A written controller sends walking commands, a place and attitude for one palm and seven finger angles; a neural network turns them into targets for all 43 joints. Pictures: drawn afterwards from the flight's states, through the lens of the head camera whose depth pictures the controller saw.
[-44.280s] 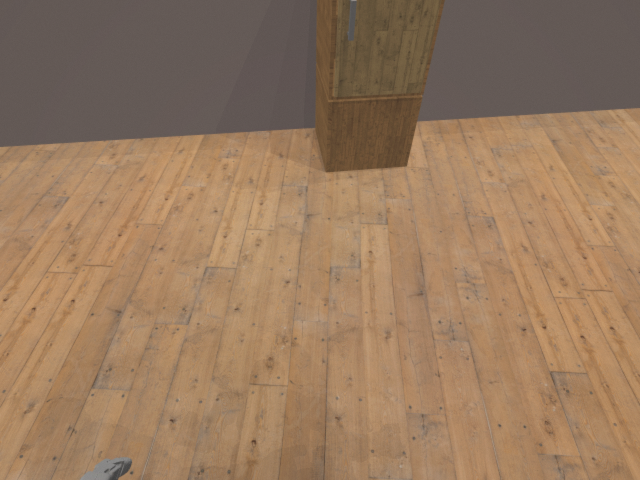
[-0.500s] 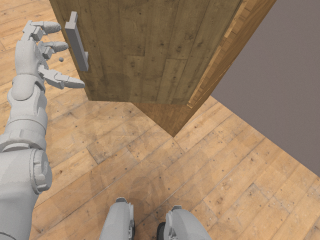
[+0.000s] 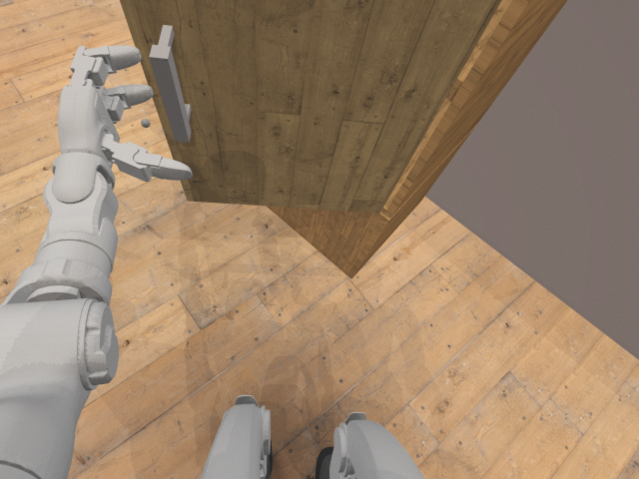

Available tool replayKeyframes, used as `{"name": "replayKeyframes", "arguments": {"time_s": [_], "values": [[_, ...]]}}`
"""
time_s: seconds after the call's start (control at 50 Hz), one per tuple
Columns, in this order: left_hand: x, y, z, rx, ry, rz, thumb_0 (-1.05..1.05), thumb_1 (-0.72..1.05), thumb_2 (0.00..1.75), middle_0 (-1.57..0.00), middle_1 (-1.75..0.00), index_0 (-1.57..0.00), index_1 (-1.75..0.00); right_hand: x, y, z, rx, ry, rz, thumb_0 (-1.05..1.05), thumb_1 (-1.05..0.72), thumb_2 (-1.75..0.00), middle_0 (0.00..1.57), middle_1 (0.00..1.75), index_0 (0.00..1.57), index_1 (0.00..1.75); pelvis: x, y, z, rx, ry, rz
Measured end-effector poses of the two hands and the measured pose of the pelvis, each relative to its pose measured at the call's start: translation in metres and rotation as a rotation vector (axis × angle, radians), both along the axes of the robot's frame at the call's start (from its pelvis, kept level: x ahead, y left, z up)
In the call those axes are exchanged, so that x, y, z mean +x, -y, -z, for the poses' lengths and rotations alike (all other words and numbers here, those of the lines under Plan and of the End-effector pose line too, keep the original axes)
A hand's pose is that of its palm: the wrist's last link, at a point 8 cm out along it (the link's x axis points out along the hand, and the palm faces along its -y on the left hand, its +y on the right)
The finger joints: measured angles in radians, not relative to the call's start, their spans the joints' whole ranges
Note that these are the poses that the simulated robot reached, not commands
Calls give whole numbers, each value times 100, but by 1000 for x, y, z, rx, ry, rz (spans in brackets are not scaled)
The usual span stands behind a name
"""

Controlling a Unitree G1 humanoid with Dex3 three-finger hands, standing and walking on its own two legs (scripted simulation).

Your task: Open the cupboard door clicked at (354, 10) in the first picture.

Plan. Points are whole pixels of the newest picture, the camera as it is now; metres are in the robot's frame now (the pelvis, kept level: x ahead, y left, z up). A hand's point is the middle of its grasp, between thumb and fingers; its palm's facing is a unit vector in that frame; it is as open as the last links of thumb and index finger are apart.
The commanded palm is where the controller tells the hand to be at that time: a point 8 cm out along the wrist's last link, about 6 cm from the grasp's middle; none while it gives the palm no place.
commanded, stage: slide the fingers in behind the handle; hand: left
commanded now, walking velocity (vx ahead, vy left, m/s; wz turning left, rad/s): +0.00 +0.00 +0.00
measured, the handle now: (175, 88) +0.56 +0.18 +0.07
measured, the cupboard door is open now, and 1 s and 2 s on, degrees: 41 41 41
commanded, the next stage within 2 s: move the hooked fingers beside the handle in 0.04 s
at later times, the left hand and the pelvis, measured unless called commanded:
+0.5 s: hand (141, 118) +0.52 +0.21 +0.06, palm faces +0.08 -1.00 -0.01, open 14.5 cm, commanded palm +0.51 +0.20 +0.06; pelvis +0.00 +0.00 +0.00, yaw -1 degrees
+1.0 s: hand (137, 116) +0.52 +0.22 +0.06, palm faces +0.06 -1.00 -0.01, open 14.3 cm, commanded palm +0.51 +0.23 +0.06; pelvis +0.01 -0.01 +0.00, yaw -2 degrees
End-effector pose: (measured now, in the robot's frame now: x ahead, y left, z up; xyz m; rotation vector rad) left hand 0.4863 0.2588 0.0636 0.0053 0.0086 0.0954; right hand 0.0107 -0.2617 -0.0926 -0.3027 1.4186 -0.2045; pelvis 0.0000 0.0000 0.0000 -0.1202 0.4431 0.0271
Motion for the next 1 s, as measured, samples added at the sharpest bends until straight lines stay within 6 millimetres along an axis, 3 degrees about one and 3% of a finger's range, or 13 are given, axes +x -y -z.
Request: {"name": "replayKeyframes", "arguments": {"time_s": [0.4, 1.0], "values": [[5, -5, 0, 2, 4, 12, -1, -50, 30, -18, -118, -18, -120, -12, -2, -1, -12, -20, 22, 1, -91, -90, 20, 30, 21, 30, 0, -3, 2, -2, -9, 9], [10, -11, -1, -1, -8, 37, -1, -50, 30, -23, -118, -23, -120, -8, 9, -4, -25, -4, 60, 1, -91, -90, 20, 30, 21, 30, 6, 7, -1, 12, -8, 38]]}}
